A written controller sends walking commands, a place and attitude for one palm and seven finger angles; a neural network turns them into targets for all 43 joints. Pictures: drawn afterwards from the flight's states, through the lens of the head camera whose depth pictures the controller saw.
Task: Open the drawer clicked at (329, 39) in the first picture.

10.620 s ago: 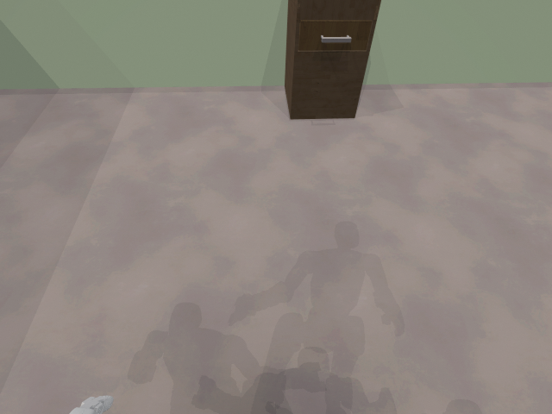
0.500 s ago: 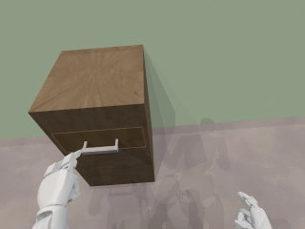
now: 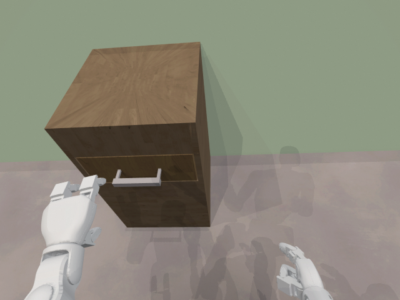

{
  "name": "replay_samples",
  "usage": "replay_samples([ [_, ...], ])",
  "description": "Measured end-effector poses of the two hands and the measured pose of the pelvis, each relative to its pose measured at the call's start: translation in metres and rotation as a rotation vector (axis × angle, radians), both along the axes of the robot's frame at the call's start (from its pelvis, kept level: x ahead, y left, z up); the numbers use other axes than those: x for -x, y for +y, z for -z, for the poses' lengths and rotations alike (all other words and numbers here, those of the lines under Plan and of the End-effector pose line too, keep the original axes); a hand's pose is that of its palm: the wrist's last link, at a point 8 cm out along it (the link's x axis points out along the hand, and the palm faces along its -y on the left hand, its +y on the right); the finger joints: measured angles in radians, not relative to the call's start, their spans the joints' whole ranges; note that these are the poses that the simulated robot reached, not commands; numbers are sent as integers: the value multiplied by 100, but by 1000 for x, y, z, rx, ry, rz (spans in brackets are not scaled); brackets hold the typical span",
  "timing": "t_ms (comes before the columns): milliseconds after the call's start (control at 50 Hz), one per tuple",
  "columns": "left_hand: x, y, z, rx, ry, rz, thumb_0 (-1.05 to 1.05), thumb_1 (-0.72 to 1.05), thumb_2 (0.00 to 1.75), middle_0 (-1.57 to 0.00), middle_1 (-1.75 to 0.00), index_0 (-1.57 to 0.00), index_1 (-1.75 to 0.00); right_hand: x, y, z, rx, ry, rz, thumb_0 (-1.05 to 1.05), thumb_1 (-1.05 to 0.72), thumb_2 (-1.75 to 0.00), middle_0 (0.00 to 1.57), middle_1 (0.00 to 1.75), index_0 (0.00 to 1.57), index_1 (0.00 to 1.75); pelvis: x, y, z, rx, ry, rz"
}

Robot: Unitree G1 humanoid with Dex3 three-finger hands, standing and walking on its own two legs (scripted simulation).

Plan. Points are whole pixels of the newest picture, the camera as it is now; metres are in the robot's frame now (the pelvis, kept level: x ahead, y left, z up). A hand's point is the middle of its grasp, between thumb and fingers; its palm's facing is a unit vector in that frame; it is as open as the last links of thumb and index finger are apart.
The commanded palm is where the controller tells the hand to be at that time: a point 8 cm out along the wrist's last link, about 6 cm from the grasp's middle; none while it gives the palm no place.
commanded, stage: raise the hand with hooked fingers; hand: left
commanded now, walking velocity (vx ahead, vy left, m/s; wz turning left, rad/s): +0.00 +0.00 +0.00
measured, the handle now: (138, 177) +0.51 +0.29 -0.21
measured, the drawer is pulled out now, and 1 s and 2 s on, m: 0.00 0.00 0.00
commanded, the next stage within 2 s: move the hooked fingers above the handle in 1.12 s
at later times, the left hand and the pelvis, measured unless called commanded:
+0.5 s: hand (69, 192) +0.29 +0.28 +0.08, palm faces +0.10 -0.10 -0.99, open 13.4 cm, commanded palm +0.26 +0.28 +0.13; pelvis +0.00 +0.05 +0.02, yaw -1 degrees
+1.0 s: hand (74, 179) +0.31 +0.28 +0.09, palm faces -0.03 -0.09 -1.00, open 13.9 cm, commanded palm +0.29 +0.28 +0.16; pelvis +0.01 +0.04 +0.04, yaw +0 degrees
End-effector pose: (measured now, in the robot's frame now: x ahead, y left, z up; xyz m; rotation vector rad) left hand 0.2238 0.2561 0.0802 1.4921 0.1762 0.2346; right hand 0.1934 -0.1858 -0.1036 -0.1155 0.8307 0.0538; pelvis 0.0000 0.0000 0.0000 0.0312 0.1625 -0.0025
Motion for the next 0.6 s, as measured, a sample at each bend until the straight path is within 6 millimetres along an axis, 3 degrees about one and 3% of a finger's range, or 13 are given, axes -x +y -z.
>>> replay_samples([
  [140,5,-3,6,64,137,123,0,2,53,-28,-87,-28,-87,48,-36,-5,136,110,77,1,-91,-90,21,30,20,30,-4,12,-13,9,-28,20],
  [260,0,8,-14,18,-35,197,0,-12,47,-30,-96,-29,-96,49,-50,-13,215,108,104,1,-91,-90,20,30,20,30,-2,26,-13,24,-30,7],
  [400,-26,31,-41,-2,-117,94,0,-28,40,-31,-106,-30,-106,21,-22,-26,138,1,122,1,-91,-90,20,30,20,30,-1,41,-16,30,-58,8],
  [600,-44,29,-64,11,-23,145,0,-45,32,-32,-117,-31,-117,-6,33,-50,55,-84,24,1,-91,-90,20,30,20,30,0,50,-28,32,-125,3],
])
